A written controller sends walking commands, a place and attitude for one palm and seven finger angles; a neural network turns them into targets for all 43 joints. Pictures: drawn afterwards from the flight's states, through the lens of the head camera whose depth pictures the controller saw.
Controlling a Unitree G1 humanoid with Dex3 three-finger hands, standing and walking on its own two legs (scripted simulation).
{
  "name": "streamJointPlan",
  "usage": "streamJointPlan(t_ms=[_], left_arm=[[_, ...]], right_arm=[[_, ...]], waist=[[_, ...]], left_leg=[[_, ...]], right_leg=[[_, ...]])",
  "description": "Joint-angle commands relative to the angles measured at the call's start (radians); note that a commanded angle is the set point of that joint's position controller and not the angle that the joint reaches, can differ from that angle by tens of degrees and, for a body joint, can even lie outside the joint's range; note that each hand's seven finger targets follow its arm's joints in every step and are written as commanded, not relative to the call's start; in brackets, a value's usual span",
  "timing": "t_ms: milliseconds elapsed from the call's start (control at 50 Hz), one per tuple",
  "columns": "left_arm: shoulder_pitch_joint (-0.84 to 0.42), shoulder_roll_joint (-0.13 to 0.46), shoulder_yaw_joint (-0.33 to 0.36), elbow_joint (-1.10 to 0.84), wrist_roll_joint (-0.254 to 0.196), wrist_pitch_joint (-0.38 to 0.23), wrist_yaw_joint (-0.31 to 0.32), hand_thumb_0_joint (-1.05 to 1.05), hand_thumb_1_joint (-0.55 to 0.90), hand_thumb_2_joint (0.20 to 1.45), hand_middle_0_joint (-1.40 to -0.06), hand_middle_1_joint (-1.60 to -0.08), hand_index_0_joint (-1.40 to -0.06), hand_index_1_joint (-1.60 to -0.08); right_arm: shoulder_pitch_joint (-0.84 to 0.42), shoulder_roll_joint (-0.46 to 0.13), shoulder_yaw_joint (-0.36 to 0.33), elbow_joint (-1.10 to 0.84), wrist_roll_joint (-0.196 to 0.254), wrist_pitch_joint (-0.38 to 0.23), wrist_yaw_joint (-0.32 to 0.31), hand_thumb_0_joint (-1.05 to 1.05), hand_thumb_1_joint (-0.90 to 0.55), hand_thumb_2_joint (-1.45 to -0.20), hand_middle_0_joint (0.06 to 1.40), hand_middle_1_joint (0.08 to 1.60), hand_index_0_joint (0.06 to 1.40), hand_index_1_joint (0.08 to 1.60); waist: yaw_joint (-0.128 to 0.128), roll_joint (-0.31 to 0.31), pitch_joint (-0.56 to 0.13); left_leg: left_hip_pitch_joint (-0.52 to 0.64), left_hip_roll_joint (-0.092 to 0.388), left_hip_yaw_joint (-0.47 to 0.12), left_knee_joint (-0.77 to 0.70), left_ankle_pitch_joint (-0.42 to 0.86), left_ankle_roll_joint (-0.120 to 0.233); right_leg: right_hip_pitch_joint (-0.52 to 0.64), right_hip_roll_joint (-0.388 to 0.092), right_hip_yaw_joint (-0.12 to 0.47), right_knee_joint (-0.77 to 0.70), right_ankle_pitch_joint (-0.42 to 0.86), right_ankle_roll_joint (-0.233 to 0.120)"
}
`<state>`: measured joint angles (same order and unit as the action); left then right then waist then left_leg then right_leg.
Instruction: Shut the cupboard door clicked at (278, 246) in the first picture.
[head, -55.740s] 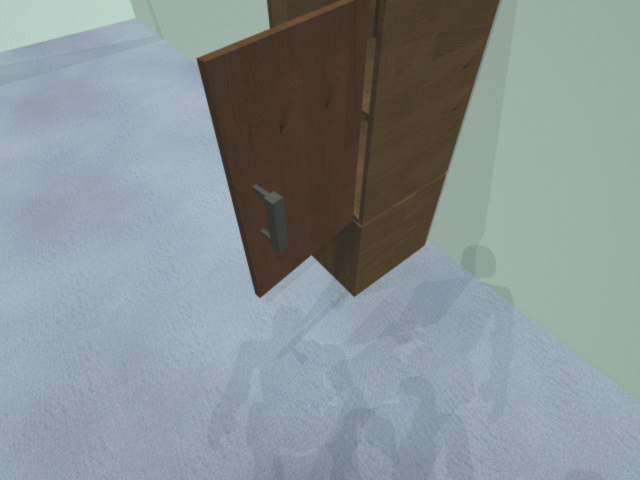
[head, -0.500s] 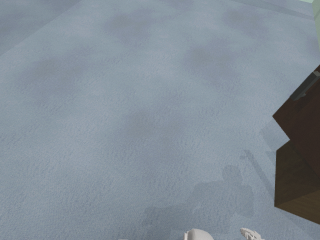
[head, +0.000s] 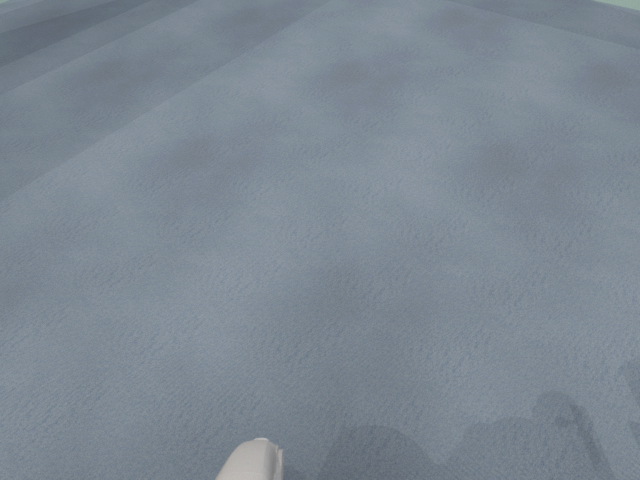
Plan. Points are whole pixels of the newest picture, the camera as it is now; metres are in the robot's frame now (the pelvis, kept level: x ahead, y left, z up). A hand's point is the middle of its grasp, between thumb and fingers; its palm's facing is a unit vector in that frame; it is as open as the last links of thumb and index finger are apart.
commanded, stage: walk to a spot facing it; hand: left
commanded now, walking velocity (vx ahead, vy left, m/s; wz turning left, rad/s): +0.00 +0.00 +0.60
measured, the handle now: out of the picture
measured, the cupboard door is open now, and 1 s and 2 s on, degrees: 39 39 39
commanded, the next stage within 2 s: turn to face it in 0.24 s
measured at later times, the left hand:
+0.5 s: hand (146, 467) +0.16 +0.27 -0.18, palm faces +0.26 -0.94 -0.23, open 7.4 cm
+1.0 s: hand (209, 427) +0.21 +0.19 -0.17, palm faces +0.01 -0.98 -0.22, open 7.4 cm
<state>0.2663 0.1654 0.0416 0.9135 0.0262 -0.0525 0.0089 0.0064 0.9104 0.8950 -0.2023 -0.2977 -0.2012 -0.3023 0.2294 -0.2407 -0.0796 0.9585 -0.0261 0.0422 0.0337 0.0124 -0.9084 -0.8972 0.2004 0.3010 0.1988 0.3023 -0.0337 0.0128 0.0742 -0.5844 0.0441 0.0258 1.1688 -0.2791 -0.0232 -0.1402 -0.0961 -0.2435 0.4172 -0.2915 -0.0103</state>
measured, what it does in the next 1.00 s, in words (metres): walks ahead: left foot, then right foot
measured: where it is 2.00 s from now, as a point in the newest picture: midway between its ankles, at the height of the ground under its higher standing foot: (321, 477)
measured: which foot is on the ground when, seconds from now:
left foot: up 0.00-0.20, down 0.22-0.78, up 0.80-1.00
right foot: down 0.00-0.22, up 0.24-0.74, down 0.76-1.00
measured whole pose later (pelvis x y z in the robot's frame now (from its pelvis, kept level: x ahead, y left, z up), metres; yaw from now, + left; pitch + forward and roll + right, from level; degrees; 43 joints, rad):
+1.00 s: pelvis +0.18 +0.00 +0.00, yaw -3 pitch +2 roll +1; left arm 0.26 0.16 0.06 0.94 0.02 0.03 0.01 0.01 0.91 0.89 -0.20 -0.30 -0.20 -0.30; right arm 0.17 -0.23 -0.06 0.96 -0.02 0.07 -0.03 0.01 -0.91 -0.90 0.20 0.30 0.20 0.30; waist 0.01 0.00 0.10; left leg -0.49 0.04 0.00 1.08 -0.41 -0.08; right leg -0.19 0.05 0.04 0.45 -0.28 -0.05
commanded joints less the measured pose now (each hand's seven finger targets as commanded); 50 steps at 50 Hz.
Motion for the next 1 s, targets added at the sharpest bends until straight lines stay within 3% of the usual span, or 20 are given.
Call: streamJointPlan(t_ms=[0,100,160,180,200,220,240,280,320,360,480,620,700,720,740,760,780,800,880,980], left_arm=[[0.106,0.154,0.035,-0.014,-0.001,-0.015,0.018,0.0,0.9,0.9,-0.2,-0.3,-0.2,-0.3],[0.111,0.204,0.049,-0.011,0.002,-0.001,0.021,0.0,0.9,0.9,-0.2,-0.3,-0.2,-0.3],[0.072,0.247,0.063,-0.032,-0.006,0.007,0.018,0.0,0.9,0.9,-0.2,-0.3,-0.2,-0.3],[0.071,0.229,0.062,-0.052,-0.016,0.012,0.014,0.0,0.9,0.9,-0.2,-0.3,-0.2,-0.3],[0.071,0.158,0.041,-0.095,-0.029,0.02,0.009,0.0,0.9,0.9,-0.2,-0.3,-0.2,-0.3],[0.03,0.187,0.038,-0.12,-0.021,0.039,0.022,0.0,0.9,0.9,-0.2,-0.3,-0.2,-0.3],[-0.022,0.178,0.041,-0.152,-0.019,0.042,0.025,0.0,0.9,0.9,-0.2,-0.3,-0.2,-0.3],[-0.003,0.163,0.052,-0.101,-0.011,0.059,0.025,0.0,0.9,0.9,-0.2,-0.3,-0.2,-0.3],[0.035,0.16,0.06,-0.076,-0.004,0.079,0.017,0.0,0.9,0.9,-0.2,-0.3,-0.2,-0.3],[0.086,0.141,0.053,-0.041,-0.001,0.085,0.011,0.0,0.9,0.9,-0.2,-0.3,-0.2,-0.3],[0.046,0.105,0.027,-0.006,0.0,0.101,0.011,0.0,0.9,0.9,-0.2,-0.3,-0.2,-0.3],[-0.048,0.101,0.032,-0.039,0.001,0.107,-0.009,0.0,0.9,0.9,-0.2,-0.3,-0.2,-0.3],[0.014,0.104,0.04,-0.032,-0.003,0.095,-0.013,0.0,0.9,0.9,-0.2,-0.3,-0.2,-0.3],[0.052,0.115,0.046,-0.023,-0.003,0.089,-0.014,0.0,0.9,0.9,-0.2,-0.3,-0.2,-0.3],[0.079,0.167,0.054,-0.02,0.003,0.077,-0.009,0.0,0.9,0.9,-0.2,-0.3,-0.2,-0.3],[0.09,0.238,0.067,-0.013,0.011,0.066,0.0,0.0,0.9,0.9,-0.2,-0.3,-0.2,-0.3],[0.115,0.258,0.067,-0.004,0.003,0.067,0.004,0.0,0.9,0.9,-0.2,-0.3,-0.2,-0.3],[0.1,0.225,0.067,-0.006,0.003,0.069,0.015,0.0,0.9,0.9,-0.2,-0.3,-0.2,-0.3],[0.044,0.185,0.063,-0.022,-0.01,0.065,0.022,0.0,0.9,0.9,-0.2,-0.3,-0.2,-0.3],[0.054,0.204,0.071,-0.028,-0.004,0.063,0.017,0.0,0.9,0.9,-0.2,-0.3,-0.2,-0.3]], right_arm=[[-0.076,0.003,0.02,-0.094,0.003,-0.015,0.014,0.0,-0.9,-0.9,0.2,0.3,0.2,0.3],[-0.152,-0.013,0.031,-0.142,0.0,-0.024,0.017,0.0,-0.9,-0.9,0.2,0.3,0.2,0.3],[0.032,-0.093,0.006,-0.114,-0.005,-0.032,0.009,0.0,-0.9,-0.9,0.2,0.3,0.2,0.3],[0.136,-0.181,-0.016,-0.097,-0.012,-0.041,0.001,0.0,-0.9,-0.9,0.2,0.3,0.2,0.3],[0.208,-0.298,-0.04,-0.09,-0.004,-0.047,-0.014,0.0,-0.9,-0.9,0.2,0.3,0.2,0.3],[0.217,-0.308,-0.034,-0.075,0.019,-0.036,-0.026,0.0,-0.9,-0.9,0.2,0.3,0.2,0.3],[0.162,-0.284,-0.026,-0.105,0.014,-0.036,-0.035,0.0,-0.9,-0.9,0.2,0.3,0.2,0.3],[0.019,-0.214,-0.011,-0.146,0.008,-0.041,-0.049,0.0,-0.9,-0.9,0.2,0.3,0.2,0.3],[-0.049,-0.173,0.005,-0.16,0.007,-0.041,-0.053,0.0,-0.9,-0.9,0.2,0.3,0.2,0.3],[-0.062,-0.147,0.015,-0.154,0.006,-0.051,-0.057,0.0,-0.9,-0.9,0.2,0.3,0.2,0.3],[-0.031,-0.078,0.038,-0.082,0.008,-0.062,-0.067,0.0,-0.9,-0.9,0.2,0.3,0.2,0.3],[0.008,-0.107,0.013,-0.041,-0.002,-0.042,-0.075,0.0,-0.9,-0.9,0.2,0.3,0.2,0.3],[0.009,-0.129,-0.002,-0.032,0.006,-0.036,-0.075,0.0,-0.9,-0.9,0.2,0.3,0.2,0.3],[0.0,-0.127,-0.005,-0.035,0.011,-0.035,-0.073,0.0,-0.9,-0.9,0.2,0.3,0.2,0.3],[0.003,-0.103,-0.008,-0.045,0.019,-0.034,-0.069,0.0,-0.9,-0.9,0.2,0.3,0.2,0.3],[-0.022,-0.04,0.003,-0.075,0.021,-0.036,-0.067,0.0,-0.9,-0.9,0.2,0.3,0.2,0.3],[-0.051,-0.042,0.011,-0.089,0.016,-0.024,-0.07,0.0,-0.9,-0.9,0.2,0.3,0.2,0.3],[-0.071,-0.035,0.013,-0.09,0.01,-0.017,-0.073,0.0,-0.9,-0.9,0.2,0.3,0.2,0.3],[-0.08,-0.052,0.01,-0.074,0.013,-0.014,-0.067,0.0,-0.9,-0.9,0.2,0.3,0.2,0.3],[-0.107,-0.048,0.008,-0.098,0.011,-0.007,-0.066,0.0,-0.9,-0.9,0.2,0.3,0.2,0.3]], waist=[[0.032,-0.175,-0.046],[0.04,-0.168,-0.042],[-0.057,-0.12,-0.166],[-0.103,0.043,-0.266],[-0.116,0.298,-0.35],[-0.113,0.155,-0.399],[-0.085,0.023,-0.259],[-0.03,0.135,-0.217],[0.016,0.107,-0.16],[0.044,0.053,-0.188],[0.051,0.078,-0.091],[0.016,0.118,-0.068],[0.038,0.108,-0.116],[0.055,0.078,-0.142],[0.058,-0.038,-0.162],[0.066,-0.26,-0.137],[0.091,-0.24,-0.126],[0.077,-0.198,-0.113],[0.055,-0.106,-0.125],[0.063,-0.106,-0.117]], left_leg=[[-0.078,0.016,0.054,-0.165,0.026,-0.001],[0.026,-0.022,0.127,-0.431,-0.003,0.034],[0.362,-0.078,0.125,-0.614,0.129,0.07],[0.621,0.065,-0.062,-0.649,0.475,0.134],[0.793,0.371,-0.477,-0.663,1.04,0.299],[0.788,0.4,-0.457,-0.682,0.999,0.344],[0.647,0.376,-0.413,-0.713,0.847,0.33],[0.505,0.278,-0.335,-0.77,0.626,0.232],[0.411,0.203,-0.261,-0.815,0.507,0.167],[0.404,0.186,-0.204,-0.843,0.43,0.162],[0.337,0.167,-0.151,-0.936,0.21,0.128],[0.415,0.258,-0.109,-0.855,0.304,0.207],[0.448,0.256,-0.04,-0.716,0.439,0.163],[0.433,0.227,-0.009,-0.652,0.401,0.127],[0.357,0.157,0.053,-0.529,0.269,0.064],[0.137,0.028,0.137,-0.374,-0.134,0.003],[0.067,-0.019,0.067,-0.189,-0.336,-0.013],[-0.007,-0.007,-0.01,-0.094,-0.299,-0.014],[-0.042,0.019,-0.041,-0.026,-0.147,-0.045],[-0.015,0.007,-0.037,-0.118,-0.126,-0.063]], right_leg=[[0.164,-0.224,0.014,-0.086,0.773,-0.031],[0.204,-0.272,-0.011,0.02,0.882,-0.057],[0.104,-0.255,-0.057,0.337,0.825,-0.021],[-0.111,-0.178,-0.059,0.585,0.456,0.027],[-0.413,-0.003,0.039,0.875,-0.391,0.084],[-0.423,-0.012,0.202,0.948,-0.389,0.061],[-0.442,-0.035,0.204,0.932,-0.335,0.064],[-0.433,-0.055,0.25,0.887,-0.22,0.08],[-0.39,-0.043,0.255,0.839,-0.119,0.087],[-0.362,-0.029,0.251,0.808,-0.057,0.086],[-0.317,0.012,0.296,0.617,0.013,0.077],[-0.264,0.053,0.216,0.371,-0.109,0.06],[-0.133,0.075,0.186,0.153,0.025,0.034],[-0.068,0.071,0.203,0.046,0.139,0.022],[0.021,-0.022,0.353,-0.034,0.366,-0.018],[0.117,-0.222,0.581,-0.051,0.704,-0.113],[0.107,-0.297,0.616,-0.056,0.812,-0.212],[0.147,-0.244,0.584,-0.042,0.831,-0.221],[0.175,-0.147,0.488,-0.015,0.806,-0.176],[0.145,-0.123,0.521,-0.023,0.717,-0.18]])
